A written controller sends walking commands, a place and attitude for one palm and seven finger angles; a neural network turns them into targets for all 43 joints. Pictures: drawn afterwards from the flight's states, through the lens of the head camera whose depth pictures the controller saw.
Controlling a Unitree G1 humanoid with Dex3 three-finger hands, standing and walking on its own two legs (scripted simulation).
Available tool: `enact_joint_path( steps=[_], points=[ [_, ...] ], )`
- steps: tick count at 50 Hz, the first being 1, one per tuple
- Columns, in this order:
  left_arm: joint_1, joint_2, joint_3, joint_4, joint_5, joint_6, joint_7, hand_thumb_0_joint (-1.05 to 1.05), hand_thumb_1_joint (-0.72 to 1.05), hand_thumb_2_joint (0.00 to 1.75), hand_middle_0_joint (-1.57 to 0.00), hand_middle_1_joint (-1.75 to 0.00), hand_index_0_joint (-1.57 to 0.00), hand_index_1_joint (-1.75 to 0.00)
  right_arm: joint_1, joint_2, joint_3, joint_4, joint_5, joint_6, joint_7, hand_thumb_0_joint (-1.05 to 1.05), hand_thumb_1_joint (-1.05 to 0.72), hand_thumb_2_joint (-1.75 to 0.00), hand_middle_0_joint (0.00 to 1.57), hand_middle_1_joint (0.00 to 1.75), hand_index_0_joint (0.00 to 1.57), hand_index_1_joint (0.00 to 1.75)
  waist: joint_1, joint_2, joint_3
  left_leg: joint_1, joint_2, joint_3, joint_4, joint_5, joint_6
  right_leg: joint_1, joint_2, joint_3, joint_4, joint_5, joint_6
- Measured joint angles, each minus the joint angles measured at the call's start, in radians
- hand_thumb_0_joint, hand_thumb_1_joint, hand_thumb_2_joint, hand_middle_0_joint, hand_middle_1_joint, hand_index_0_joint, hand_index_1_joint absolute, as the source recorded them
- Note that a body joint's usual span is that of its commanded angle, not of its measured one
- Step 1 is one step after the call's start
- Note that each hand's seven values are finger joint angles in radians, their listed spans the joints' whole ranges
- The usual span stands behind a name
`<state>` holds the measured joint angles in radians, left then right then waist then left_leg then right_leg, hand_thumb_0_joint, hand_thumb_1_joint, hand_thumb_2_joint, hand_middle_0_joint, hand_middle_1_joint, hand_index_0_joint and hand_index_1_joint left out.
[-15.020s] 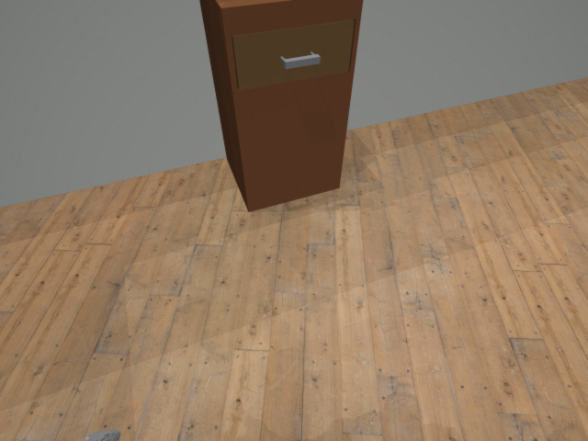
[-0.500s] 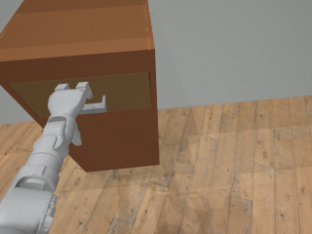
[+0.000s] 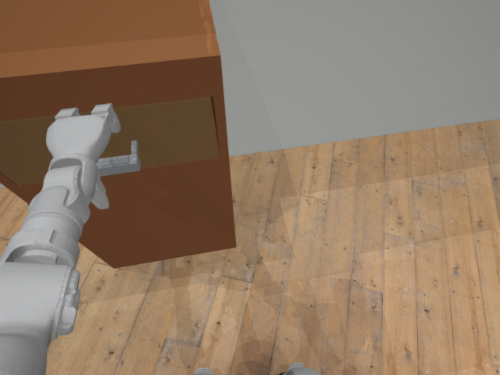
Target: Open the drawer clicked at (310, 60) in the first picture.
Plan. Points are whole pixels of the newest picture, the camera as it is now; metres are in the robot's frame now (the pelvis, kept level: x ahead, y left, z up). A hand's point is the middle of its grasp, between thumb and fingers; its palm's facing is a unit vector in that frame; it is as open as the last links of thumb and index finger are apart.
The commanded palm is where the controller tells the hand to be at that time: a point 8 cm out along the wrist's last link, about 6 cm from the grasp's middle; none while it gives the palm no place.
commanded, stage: move the hooked fingers above the handle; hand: left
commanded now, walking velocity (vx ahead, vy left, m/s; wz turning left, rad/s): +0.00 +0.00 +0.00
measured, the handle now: (104, 158) +0.52 +0.26 -0.03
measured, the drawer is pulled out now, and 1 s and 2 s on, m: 0.00 0.00 0.00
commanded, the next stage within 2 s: lower the fingers behind the handle in 0.62 s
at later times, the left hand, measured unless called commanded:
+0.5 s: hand (93, 158) +0.48 +0.25 +0.03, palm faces -0.05 -0.04 -1.00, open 13.8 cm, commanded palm +0.46 +0.25 +0.09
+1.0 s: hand (102, 166) +0.47 +0.24 +0.01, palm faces -0.09 -0.04 -1.00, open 13.8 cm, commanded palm +0.46 +0.24 +0.07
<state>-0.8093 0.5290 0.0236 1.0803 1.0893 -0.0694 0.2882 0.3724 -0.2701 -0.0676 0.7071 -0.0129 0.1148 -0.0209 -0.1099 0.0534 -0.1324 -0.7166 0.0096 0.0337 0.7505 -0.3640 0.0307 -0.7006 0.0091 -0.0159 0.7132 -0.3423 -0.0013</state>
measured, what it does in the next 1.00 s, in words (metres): stands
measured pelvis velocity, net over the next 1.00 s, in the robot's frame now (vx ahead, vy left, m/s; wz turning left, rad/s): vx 0.00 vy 0.00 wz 0.00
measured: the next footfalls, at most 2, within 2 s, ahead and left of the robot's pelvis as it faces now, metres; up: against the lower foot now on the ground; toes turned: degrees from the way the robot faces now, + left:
none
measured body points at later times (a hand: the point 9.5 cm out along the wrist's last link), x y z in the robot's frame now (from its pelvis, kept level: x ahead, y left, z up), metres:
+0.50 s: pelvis +0.00 +0.01 +0.00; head +0.10 +0.01 +0.44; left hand +0.47 +0.25 +0.09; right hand +0.03 -0.27 -0.13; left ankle -0.01 +0.10 -0.71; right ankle -0.01 -0.12 -0.71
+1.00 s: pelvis +0.00 +0.00 +0.00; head +0.11 +0.00 +0.43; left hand +0.47 +0.24 +0.07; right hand +0.00 -0.27 -0.14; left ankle -0.01 +0.10 -0.71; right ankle -0.01 -0.12 -0.71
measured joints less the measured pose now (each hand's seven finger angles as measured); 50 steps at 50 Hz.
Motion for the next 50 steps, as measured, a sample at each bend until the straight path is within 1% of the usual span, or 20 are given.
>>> enact_joint_path(
  steps=[6, 10, 16, 19, 25, 34, 39, 41, 45, 50],
  points=[
    [0.032, -0.001, 0.016, -0.022, -0.009, -0.020, -0.002, 0.00, -0.49, 0.30, -0.32, -1.20, -0.32, -1.20, 0.014, 0.004, 0.000, 0.010, -0.002, 0.010, 0.003, 0.01, -0.90, -0.90, 0.20, 0.30, 0.20, 0.29, 0.007, 0.004, -0.007, 0.004, 0.003, 0.007, 0.000, -0.006, 0.003, 0.003, 0.003, 0.007, -0.006, 0.000, 0.003],
    [0.052, 0.005, 0.023, -0.033, -0.003, -0.028, 0.002, 0.00, -0.49, 0.30, -0.32, -1.20, -0.32, -1.20, 0.009, 0.008, 0.004, 0.008, 0.000, 0.014, 0.003, 0.01, -0.90, -0.90, 0.20, 0.30, 0.20, 0.29, 0.008, 0.002, -0.007, 0.005, 0.002, 0.007, -0.001, -0.007, 0.005, 0.006, 0.002, 0.007, -0.008, 0.000, 0.005],
    [0.036, -0.003, -0.012, -0.030, -0.009, -0.022, 0.015, 0.00, -0.49, 0.30, -0.32, -1.20, -0.32, -1.20, -0.006, 0.011, 0.001, 0.009, 0.001, 0.007, 0.005, 0.01, -0.90, -0.90, 0.20, 0.30, 0.20, 0.29, 0.018, 0.002, -0.003, 0.003, -0.005, -0.005, 0.006, -0.007, 0.007, 0.012, -0.004, -0.004, -0.008, -0.002, 0.008],
    [0.012, -0.011, -0.029, -0.013, -0.008, -0.013, 0.015, 0.00, -0.49, 0.30, -0.32, -1.20, -0.32, -1.20, -0.018, 0.011, 0.004, 0.008, 0.001, 0.003, 0.005, 0.01, -0.90, -0.90, 0.20, 0.30, 0.20, 0.29, 0.016, -0.002, -0.004, -0.001, -0.008, -0.010, 0.009, -0.007, 0.009, 0.011, -0.007, -0.009, -0.007, -0.003, 0.009],
    [-0.007, -0.026, -0.025, -0.007, -0.003, -0.001, 0.017, 0.00, -0.49, 0.30, -0.33, -1.21, -0.33, -1.20, -0.029, 0.010, 0.007, -0.005, -0.003, 0.001, 0.007, 0.01, -0.90, -0.90, 0.20, 0.30, 0.20, 0.29, 0.012, -0.004, -0.009, -0.004, -0.008, -0.008, 0.013, -0.011, 0.010, 0.008, -0.007, -0.008, -0.005, -0.005, 0.010],
    [-0.011, -0.023, -0.033, 0.006, -0.002, 0.013, 0.008, 0.00, -0.49, 0.30, -0.33, -1.21, -0.33, -1.21, -0.022, 0.011, 0.014, -0.013, 0.002, 0.008, 0.004, 0.01, -0.90, -0.90, 0.20, 0.30, 0.20, 0.29, 0.011, 0.001, -0.009, -0.002, -0.007, -0.005, 0.013, -0.012, 0.010, 0.008, -0.006, -0.004, -0.002, -0.006, 0.010],
    [-0.009, -0.021, -0.032, 0.004, -0.004, 0.004, 0.000, 0.00, -0.49, 0.30, -0.32, -1.21, -0.33, -1.21, -0.010, 0.013, 0.013, -0.010, 0.001, 0.004, 0.003, 0.01, -0.90, -0.90, 0.20, 0.30, 0.20, 0.29, 0.009, 0.002, -0.005, -0.006, -0.006, -0.006, 0.014, -0.011, 0.008, 0.003, -0.005, -0.005, 0.000, -0.007, 0.008],
    [-0.004, -0.020, -0.022, 0.001, -0.002, -0.003, 0.007, 0.00, -0.49, 0.30, -0.32, -1.21, -0.33, -1.21, -0.006, 0.013, 0.013, -0.005, -0.002, 0.005, 0.002, 0.01, -0.90, -0.90, 0.20, 0.30, 0.20, 0.29, 0.009, 0.002, -0.006, -0.011, -0.005, -0.006, 0.017, -0.012, 0.007, -0.002, -0.004, -0.005, 0.005, -0.008, 0.007],
    [-0.001, -0.020, -0.025, 0.012, -0.002, -0.006, 0.019, 0.00, -0.49, 0.30, -0.32, -1.21, -0.32, -1.20, -0.001, 0.010, 0.010, 0.004, -0.004, 0.005, 0.005, 0.01, -0.90, -0.90, 0.20, 0.30, 0.20, 0.29, 0.008, 0.004, -0.009, -0.023, -0.003, -0.008, 0.027, -0.016, 0.005, -0.015, -0.002, -0.006, 0.015, -0.012, 0.005],
    [0.013, -0.018, -0.009, 0.015, 0.003, -0.017, 0.026, 0.00, -0.49, 0.30, -0.32, -1.20, -0.32, -1.20, -0.001, 0.007, 0.008, 0.008, -0.008, 0.004, 0.005, 0.01, -0.90, -0.90, 0.20, 0.30, 0.20, 0.29, 0.002, 0.004, -0.011, -0.044, 0.001, -0.008, 0.040, -0.020, 0.002, -0.037, 0.001, -0.006, 0.029, -0.016, 0.002]
  ],
)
